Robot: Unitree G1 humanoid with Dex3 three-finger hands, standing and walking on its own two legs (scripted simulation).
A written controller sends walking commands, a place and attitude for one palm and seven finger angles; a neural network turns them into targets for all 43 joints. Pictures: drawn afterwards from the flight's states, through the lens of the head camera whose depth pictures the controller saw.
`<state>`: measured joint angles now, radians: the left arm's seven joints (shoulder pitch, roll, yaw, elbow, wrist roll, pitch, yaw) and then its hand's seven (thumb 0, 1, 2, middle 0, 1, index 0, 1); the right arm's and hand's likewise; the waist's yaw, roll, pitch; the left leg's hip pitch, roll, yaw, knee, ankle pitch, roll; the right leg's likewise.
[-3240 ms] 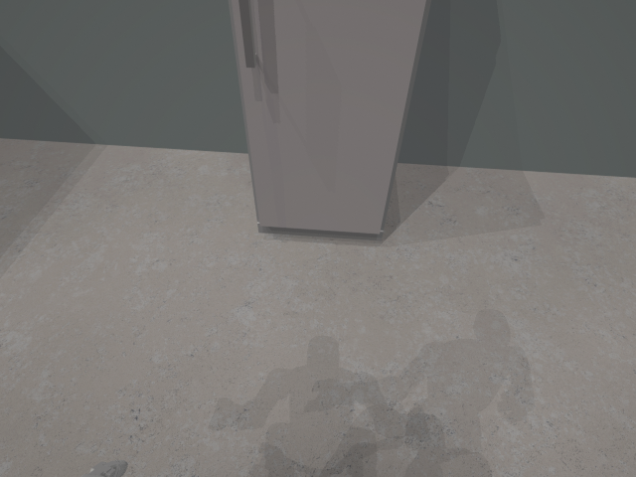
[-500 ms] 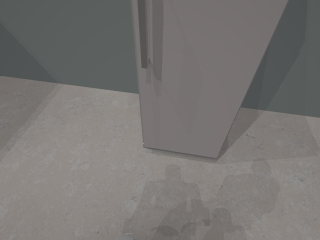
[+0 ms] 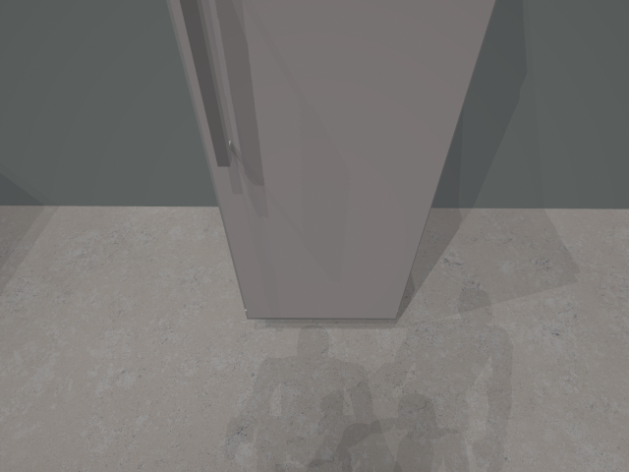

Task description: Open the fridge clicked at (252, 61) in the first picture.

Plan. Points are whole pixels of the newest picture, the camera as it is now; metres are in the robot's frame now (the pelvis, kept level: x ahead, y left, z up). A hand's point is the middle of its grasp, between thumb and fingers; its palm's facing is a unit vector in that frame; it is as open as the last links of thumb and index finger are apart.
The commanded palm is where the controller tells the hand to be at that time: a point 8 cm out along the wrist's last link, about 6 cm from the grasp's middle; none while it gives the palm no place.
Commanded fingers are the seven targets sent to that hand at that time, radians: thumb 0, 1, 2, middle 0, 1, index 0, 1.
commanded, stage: take the last steps up to it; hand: left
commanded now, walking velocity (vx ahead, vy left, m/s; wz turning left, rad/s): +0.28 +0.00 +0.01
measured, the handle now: (205, 50) +0.68 +0.20 +0.22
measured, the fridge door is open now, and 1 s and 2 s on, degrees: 0 0 0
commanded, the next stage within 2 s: come to a stop and stand still in 0.42 s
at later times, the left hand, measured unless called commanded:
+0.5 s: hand out of the picture +0.08 +0.19 -0.19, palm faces +0.08 -0.99 -0.12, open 7.4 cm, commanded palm none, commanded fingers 0.00 0.90 0.90 -0.20 -0.30 -0.20 -0.30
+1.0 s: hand (198, 406) +0.26 +0.20 -0.17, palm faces +0.06 -0.98 -0.21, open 7.3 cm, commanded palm none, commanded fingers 0.00 0.90 0.90 -0.20 -0.30 -0.20 -0.30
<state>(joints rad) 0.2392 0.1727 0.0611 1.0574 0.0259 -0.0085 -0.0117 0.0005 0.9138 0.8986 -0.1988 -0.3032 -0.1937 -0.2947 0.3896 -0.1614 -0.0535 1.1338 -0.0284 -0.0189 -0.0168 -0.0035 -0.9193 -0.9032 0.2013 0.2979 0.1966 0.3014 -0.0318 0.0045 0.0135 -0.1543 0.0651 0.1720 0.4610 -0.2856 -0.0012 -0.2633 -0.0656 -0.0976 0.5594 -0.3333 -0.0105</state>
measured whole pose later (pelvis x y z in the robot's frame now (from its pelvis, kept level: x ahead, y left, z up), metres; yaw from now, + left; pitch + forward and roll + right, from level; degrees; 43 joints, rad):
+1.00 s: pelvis +0.18 +0.02 -0.01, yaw +1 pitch -1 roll +0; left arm 0.14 0.14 0.05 1.02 0.02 0.01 0.04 0.00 0.92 0.90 -0.20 -0.30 -0.20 -0.30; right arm 0.24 -0.15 -0.06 1.08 0.00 0.04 -0.03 0.00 -0.92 -0.90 0.20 0.30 0.20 0.30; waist 0.00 0.01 0.08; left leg -0.28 0.03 0.06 0.73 -0.47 -0.03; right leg -0.31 -0.04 -0.11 0.52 -0.19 -0.02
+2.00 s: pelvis +0.11 +0.04 +0.00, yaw +0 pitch -1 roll +0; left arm 0.35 0.11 0.01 1.15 0.01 0.01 0.04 0.00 0.91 0.90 -0.20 -0.30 -0.20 -0.30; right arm 0.35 -0.11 -0.02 1.16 -0.01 0.01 -0.03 0.00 -0.91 -0.90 0.20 0.30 0.20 0.30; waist 0.00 0.00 0.02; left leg -0.24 0.01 0.10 0.41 -0.15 0.03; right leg -0.20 -0.01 -0.05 0.43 -0.21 -0.01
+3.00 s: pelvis +0.14 +0.05 +0.00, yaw -1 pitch -1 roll +0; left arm 0.30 0.18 0.00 1.08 0.01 -0.01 0.03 0.00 0.91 0.90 -0.20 -0.30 -0.20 -0.30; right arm 0.23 -0.17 0.00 1.10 -0.01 -0.02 -0.02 0.00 -0.91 -0.90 0.20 0.30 0.20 0.30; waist 0.01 -0.02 0.03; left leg -0.21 -0.01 0.10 0.46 -0.24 0.05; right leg -0.15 -0.03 -0.03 0.45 -0.28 0.02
